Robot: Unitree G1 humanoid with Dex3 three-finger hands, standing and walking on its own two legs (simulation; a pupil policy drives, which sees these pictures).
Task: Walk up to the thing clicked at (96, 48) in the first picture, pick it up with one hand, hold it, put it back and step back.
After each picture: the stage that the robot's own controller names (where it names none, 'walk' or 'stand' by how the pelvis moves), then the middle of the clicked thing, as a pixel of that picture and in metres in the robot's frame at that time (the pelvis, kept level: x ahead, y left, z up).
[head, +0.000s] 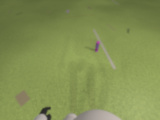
stand; (97, 46) +1.47 -0.12 -0.65
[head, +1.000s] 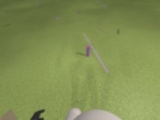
walk; (87, 51) +1.34 +0.15 -0.63
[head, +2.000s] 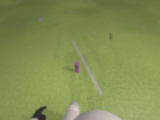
walk; (76, 67) +0.84 +0.26 -0.65
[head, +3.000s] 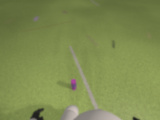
walk; (73, 84) +0.50 +0.19 -0.63
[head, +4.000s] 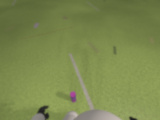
stand; (73, 97) +0.37 +0.18 -0.65
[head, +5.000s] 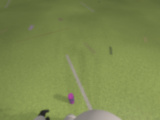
stand; (71, 99) +0.36 +0.20 -0.66
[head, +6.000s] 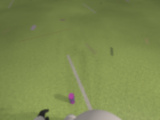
stand; (71, 99) +0.36 +0.19 -0.66
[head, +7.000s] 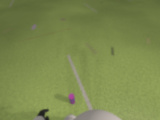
stand; (72, 99) +0.36 +0.19 -0.66
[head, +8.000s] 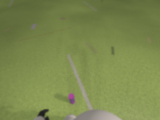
go down; (71, 99) +0.35 +0.19 -0.66
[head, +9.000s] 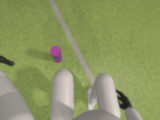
go down; (57, 55) +0.43 +0.25 -0.26
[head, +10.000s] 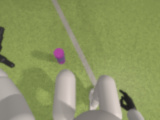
approach; (60, 57) +0.43 +0.25 -0.26
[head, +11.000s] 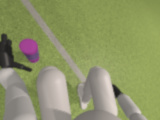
close in; (31, 53) +0.39 +0.30 -0.16
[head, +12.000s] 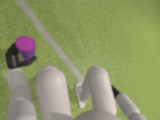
close; (28, 52) +0.40 +0.30 -0.15
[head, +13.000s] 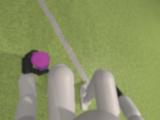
lift; (42, 64) +0.30 +0.28 -0.13
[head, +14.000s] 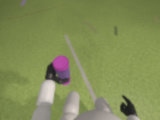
lift; (63, 73) +0.31 +0.17 +0.05
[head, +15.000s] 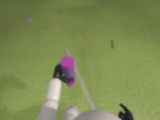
hold; (69, 73) +0.32 +0.14 +0.05
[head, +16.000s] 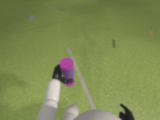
hold; (68, 74) +0.31 +0.15 +0.03
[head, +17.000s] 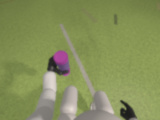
crouch; (63, 65) +0.37 +0.18 -0.02
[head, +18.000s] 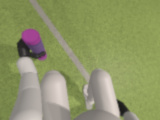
lower; (37, 48) +0.44 +0.28 -0.10
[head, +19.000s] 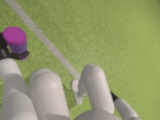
lower; (18, 47) +0.43 +0.30 -0.16
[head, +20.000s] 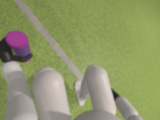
lower; (22, 50) +0.40 +0.31 -0.16
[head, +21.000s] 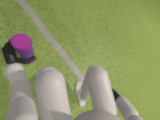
lower; (26, 52) +0.39 +0.31 -0.16
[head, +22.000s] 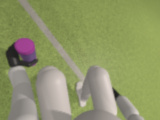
rest; (28, 55) +0.38 +0.30 -0.16
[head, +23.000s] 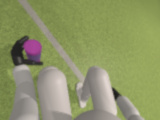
open; (34, 55) +0.39 +0.28 -0.16
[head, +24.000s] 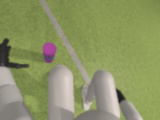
stand; (49, 54) +0.39 +0.27 -0.18
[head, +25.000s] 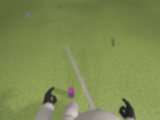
stand; (71, 93) +0.36 +0.16 -0.56
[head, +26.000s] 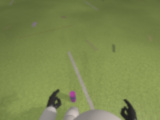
stand; (73, 97) +0.37 +0.17 -0.60
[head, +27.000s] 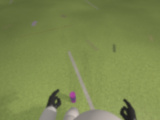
stand; (73, 97) +0.36 +0.17 -0.60
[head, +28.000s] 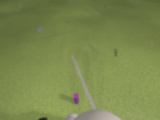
stand; (76, 99) +0.39 +0.15 -0.65
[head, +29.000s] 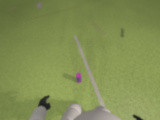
walk; (78, 78) +0.49 +0.15 -0.63
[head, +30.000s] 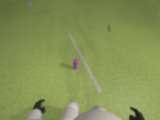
walk; (75, 64) +0.74 +0.20 -0.64
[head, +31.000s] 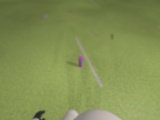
stand; (80, 62) +0.99 +0.18 -0.64
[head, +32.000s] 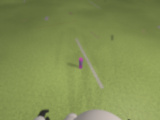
stand; (80, 63) +0.99 +0.17 -0.66
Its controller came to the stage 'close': yes
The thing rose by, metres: 0.68
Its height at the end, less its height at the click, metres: +0.00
